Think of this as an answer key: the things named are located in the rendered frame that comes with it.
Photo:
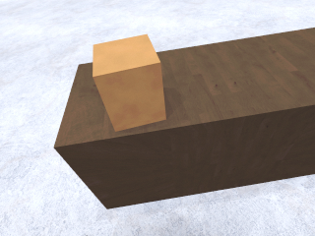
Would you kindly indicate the carton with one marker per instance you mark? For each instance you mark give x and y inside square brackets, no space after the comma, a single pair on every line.
[128,77]

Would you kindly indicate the pedestal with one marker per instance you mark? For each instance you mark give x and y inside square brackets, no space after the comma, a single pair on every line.
[238,113]

